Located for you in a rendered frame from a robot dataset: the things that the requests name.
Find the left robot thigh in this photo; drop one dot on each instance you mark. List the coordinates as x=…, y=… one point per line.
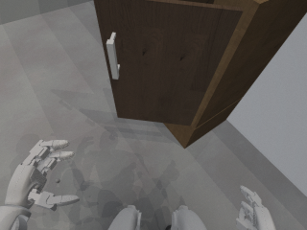
x=127, y=219

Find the robot left forearm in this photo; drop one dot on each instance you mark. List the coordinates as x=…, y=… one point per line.
x=14, y=217

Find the robot right hand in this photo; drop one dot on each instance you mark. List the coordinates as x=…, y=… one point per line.
x=259, y=217

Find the handle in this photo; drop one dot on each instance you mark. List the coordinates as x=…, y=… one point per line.
x=111, y=51

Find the cupboard door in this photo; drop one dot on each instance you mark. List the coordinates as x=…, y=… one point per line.
x=168, y=52

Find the robot left hand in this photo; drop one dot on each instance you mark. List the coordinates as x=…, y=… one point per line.
x=21, y=190

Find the robot thigh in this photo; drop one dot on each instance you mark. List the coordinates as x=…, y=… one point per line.
x=184, y=219
x=127, y=219

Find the right robot thigh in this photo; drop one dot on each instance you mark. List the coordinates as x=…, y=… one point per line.
x=184, y=219

